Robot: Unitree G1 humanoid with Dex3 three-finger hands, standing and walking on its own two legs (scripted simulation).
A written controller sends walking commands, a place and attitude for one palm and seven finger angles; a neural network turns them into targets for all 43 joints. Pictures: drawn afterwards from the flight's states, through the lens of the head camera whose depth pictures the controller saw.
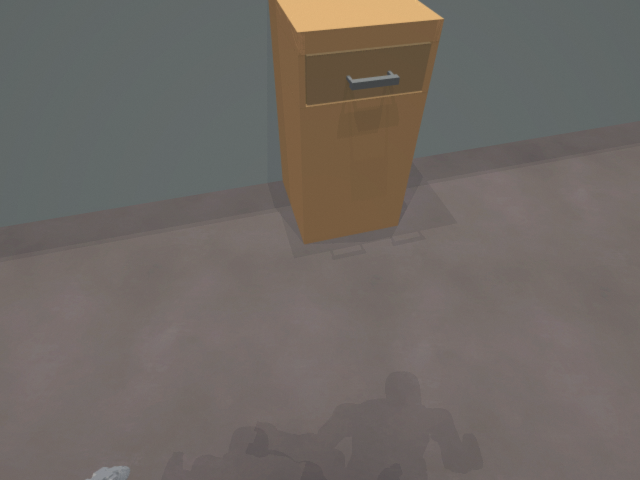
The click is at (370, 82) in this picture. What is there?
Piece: drawer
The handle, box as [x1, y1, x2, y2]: [346, 71, 399, 89]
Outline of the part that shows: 399,77 396,74 393,74 390,71 387,71 387,74 385,76 360,79 352,79 349,75 346,76 351,89 398,84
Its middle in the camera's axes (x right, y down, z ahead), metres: +0.15 -0.48 +1.16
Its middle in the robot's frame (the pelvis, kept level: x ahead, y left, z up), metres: +1.20 -0.09 -0.05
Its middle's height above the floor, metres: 0.72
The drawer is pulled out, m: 0.00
